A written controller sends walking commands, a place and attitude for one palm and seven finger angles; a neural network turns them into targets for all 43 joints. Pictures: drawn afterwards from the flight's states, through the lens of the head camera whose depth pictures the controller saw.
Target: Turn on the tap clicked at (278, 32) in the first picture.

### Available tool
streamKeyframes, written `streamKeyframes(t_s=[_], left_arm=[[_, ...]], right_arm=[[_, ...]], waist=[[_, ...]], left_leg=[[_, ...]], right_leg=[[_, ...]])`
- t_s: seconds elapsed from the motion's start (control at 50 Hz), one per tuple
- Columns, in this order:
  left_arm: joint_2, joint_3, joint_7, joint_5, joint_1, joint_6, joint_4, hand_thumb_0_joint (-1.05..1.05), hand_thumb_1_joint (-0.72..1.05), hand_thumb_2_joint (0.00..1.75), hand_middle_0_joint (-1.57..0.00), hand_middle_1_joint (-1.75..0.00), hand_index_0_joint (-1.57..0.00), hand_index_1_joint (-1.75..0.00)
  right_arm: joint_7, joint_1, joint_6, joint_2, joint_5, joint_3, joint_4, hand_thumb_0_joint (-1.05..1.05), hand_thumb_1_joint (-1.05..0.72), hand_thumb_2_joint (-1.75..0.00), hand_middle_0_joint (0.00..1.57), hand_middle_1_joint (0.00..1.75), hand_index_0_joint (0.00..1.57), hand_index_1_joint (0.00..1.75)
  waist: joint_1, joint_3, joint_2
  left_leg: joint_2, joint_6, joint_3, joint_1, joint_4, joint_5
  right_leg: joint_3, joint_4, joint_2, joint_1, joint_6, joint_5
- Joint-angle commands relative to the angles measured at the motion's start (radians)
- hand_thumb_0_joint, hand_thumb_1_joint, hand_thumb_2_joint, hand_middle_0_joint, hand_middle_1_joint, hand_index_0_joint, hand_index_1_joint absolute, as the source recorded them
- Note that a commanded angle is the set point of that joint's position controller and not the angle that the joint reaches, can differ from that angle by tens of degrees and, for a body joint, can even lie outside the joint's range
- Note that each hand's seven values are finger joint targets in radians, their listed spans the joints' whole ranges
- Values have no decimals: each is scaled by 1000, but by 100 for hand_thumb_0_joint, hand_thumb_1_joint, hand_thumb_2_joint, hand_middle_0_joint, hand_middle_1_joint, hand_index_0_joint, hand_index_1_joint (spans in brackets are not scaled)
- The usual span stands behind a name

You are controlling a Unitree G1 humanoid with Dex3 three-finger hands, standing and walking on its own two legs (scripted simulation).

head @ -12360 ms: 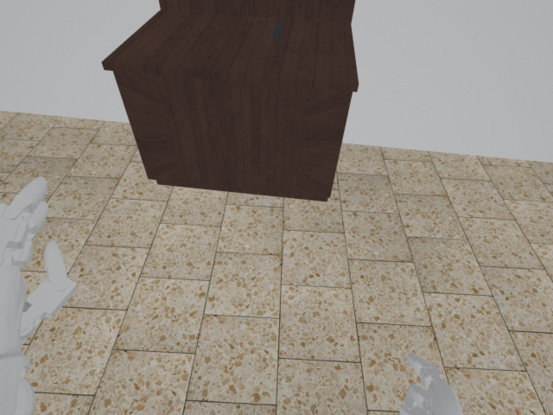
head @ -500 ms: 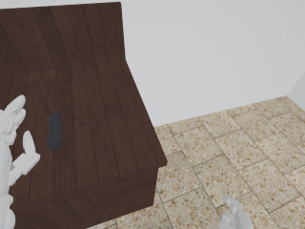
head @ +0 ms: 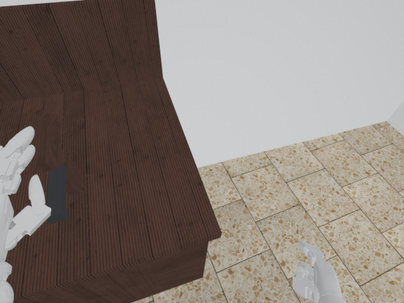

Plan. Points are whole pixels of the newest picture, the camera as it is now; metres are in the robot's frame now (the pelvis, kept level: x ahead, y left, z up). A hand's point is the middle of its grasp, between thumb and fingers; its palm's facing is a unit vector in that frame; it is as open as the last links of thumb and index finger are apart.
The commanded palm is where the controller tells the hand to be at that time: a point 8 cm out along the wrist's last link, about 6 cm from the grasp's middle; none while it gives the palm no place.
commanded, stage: come to a stop and stand still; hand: left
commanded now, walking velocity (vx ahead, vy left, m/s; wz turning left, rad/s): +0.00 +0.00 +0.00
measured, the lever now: (55, 213) +0.26 +0.29 +0.04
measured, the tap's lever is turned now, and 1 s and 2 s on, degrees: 0 0 0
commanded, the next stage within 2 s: look again from close up in 0.04 s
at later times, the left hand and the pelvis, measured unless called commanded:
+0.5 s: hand (39, 235) +0.18 +0.24 +0.13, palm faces +0.29 -0.84 -0.46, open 7.4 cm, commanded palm +0.13 +0.28 +0.17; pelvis -0.02 -0.01 -0.01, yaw +2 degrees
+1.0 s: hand (21, 277) +0.13 +0.22 +0.16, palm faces +0.38 -0.82 -0.42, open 7.4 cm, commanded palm +0.06 +0.25 +0.17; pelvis -0.09 -0.03 -0.02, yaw +1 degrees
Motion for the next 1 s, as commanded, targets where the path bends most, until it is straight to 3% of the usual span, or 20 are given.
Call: streamKeyframes(t_s=[0.0, 0.1, 0.12, 0.14, 0.16, 0.18, 0.22, 0.28, 0.34, 0.4, 0.42, 0.44, 0.52, 0.58, 0.66, 0.74, 0.86, 0.9, 0.94, 0.98], left_arm=[[140, 116, 19, -7, -29, -57, -187, 0, 90, 90, -20, -30, -20, -30], [122, 90, 21, -5, -62, -47, -171, 0, 90, 90, -20, -30, -20, -30], [868, 357, 31, 28, -1013, -173, -368, 0, 90, 90, -20, -30, -20, -30], [398, 348, 22, 52, -715, -133, -17, 0, 90, 90, -20, -30, -20, -30], [349, 277, 31, 37, -568, -115, 58, 0, 90, 90, -20, -30, -20, -30], [363, 281, 30, 31, -506, -99, 166, 0, 90, 90, -20, -30, -20, -30], [333, 237, 1, 17, -417, -110, 174, 0, 90, 90, -20, -30, -20, -30], [180, 96, -11, -35, -143, -161, 50, 0, 90, 90, -20, -30, -20, -30], [182, 101, 0, -55, -50, -181, -9, 0, 90, 90, -20, -30, -20, -30], [306, 230, 29, -59, -106, -218, -49, 0, 90, 90, -20, -30, -20, -30], [416, 317, 38, -54, -173, -220, -87, 0, 90, 90, -20, -30, -20, -30], [351, 274, 34, -55, -163, -229, -73, 0, 90, 90, -20, -30, -20, -30], [354, 235, 35, -59, -218, -217, -97, 0, 90, 90, -20, -30, -20, -30], [266, 143, 33, -52, -195, -217, -135, 0, 90, 90, -20, -30, -20, -30], [227, 115, 24, -43, -188, -215, -150, 0, 90, 90, -20, -30, -20, -30], [212, 143, 7, -48, -212, -209, -68, 0, 90, 90, -20, -30, -20, -30], [226, 174, -34, -47, -275, -212, -109, 0, 90, 90, -20, -30, -20, -30], [227, 175, -45, -47, -234, -207, -121, 0, 90, 90, -20, -30, -20, -30], [220, 161, -39, -53, -198, -196, -120, 0, 90, 90, -20, -30, -20, -30], [241, 157, -20, -76, -179, -184, -131, 0, 90, 90, -20, -30, -20, -30]], right_arm=[[-12, -46, -40, -116, -1, -43, -149, 0, -90, -90, 20, 30, 20, 30], [-14, -46, -36, -117, 0, -41, -150, 0, -90, -90, 20, 30, 20, 30], [-84, 124, -48, -153, 38, 151, -231, 0, -90, -90, 20, 30, 20, 30], [-71, 58, -86, -72, 30, 0, -171, 0, -90, -90, 20, 30, 20, 30], [-35, 3, -96, -114, -4, 14, -132, 0, -90, -90, 20, 30, 20, 30], [-17, -15, -101, -165, -19, 0, -132, 0, -90, -90, 20, 30, 20, 30], [17, -19, -124, -172, -22, -11, -112, 0, -90, -90, 20, 30, 20, 30], [75, 36, -167, -173, -10, -28, -132, 0, -90, -90, 20, 30, 20, 30], [99, 45, -192, -167, 4, -37, -132, 0, -90, -90, 20, 30, 20, 30], [83, 39, -207, -179, -1, -37, -115, 0, -90, -90, 20, 30, 20, 30], [73, 23, -203, -203, 1, -38, -109, 0, -90, -90, 20, 30, 20, 30], [61, 39, -201, -168, -8, -27, -96, 0, -90, -90, 20, 30, 20, 30], [57, 22, -210, -195, -5, -27, -81, 0, -90, -90, 20, 30, 20, 30], [63, 59, -231, -193, 2, -28, -81, 0, -90, -90, 20, 30, 20, 30], [76, 77, -234, -194, 14, -45, -95, 0, -90, -90, 20, 30, 20, 30], [76, 79, -203, -177, 15, -55, -119, 0, -90, -90, 20, 30, 20, 30], [87, 51, -189, -178, 2, -62, -175, 0, -90, -90, 20, 30, 20, 30], [97, 44, -197, -176, 4, -68, -181, 0, -90, -90, 20, 30, 20, 30], [102, 50, -209, -157, 11, -64, -178, 0, -90, -90, 20, 30, 20, 30], [100, 40, -226, -135, 7, -50, -139, 0, -90, -90, 20, 30, 20, 30]], waist=[[0, -213, 63], [0, -184, 52], [-22, -27, 253], [38, -81, 149], [20, -47, 81], [39, -47, 79], [40, -144, 91], [66, -183, 17], [70, -202, -17], [61, -211, -103], [54, -226, -69], [47, -220, -86], [43, -217, 86], [56, -192, 163], [69, -184, 119], [65, -163, 62], [77, -107, 131], [87, -140, 104], [81, -198, -10], [71, -149, -130]], left_leg=[[140, -12, -85, 36, -8, 549], [138, -6, -92, 6, -33, 439], [81, 14, -92, -167, -167, 240], [156, 2, -109, -111, -70, 136], [109, -11, -87, -112, -92, 148], [83, -15, -47, -89, -76, 153], [67, -17, -38, -70, -28, 124], [39, -7, -52, -104, 12, 206], [35, -8, -63, -107, 24, 270], [22, -15, -79, -128, 43, 250], [26, -14, -89, -116, 45, 214], [23, -13, -88, -133, 36, 228], [20, -10, -105, -86, 53, 232], [36, -21, -120, -87, 38, 355], [96, -39, -141, -81, 23, 492], [164, -25, -163, -126, -36, 400], [252, 49, -188, -308, -92, 177], [206, 44, -143, -331, -27, 125], [69, 11, -65, -288, 92, -78], [-6, -8, -27, -175, 260, -171]], right_leg=[[95, 14, -126, 141, -28, 486], [106, -9, -125, 129, -24, 418], [24, 99, 9, 158, 64, -38], [21, 98, -30, -53, 18, -129], [9, 45, -35, -50, 1, -90], [38, 19, -49, -50, -17, 22], [90, 26, -75, -45, -33, 70], [85, 43, -101, 11, -34, 184], [63, 60, -96, 26, -18, 250], [82, 52, -108, 40, -14, 281], [99, 56, -103, 21, -11, 242], [78, 63, -117, 48, -16, 263], [105, 65, -125, 4, -27, 232], [69, 90, -106, 5, -17, 279], [53, 136, -63, -32, 5, 218], [59, 213, -42, -76, 19, 48], [85, 349, -19, -56, 36, -81], [110, 293, -35, 6, 25, 65], [233, 138, -115, 0, -18, 143], [397, -93, -258, -190, -77, -193]])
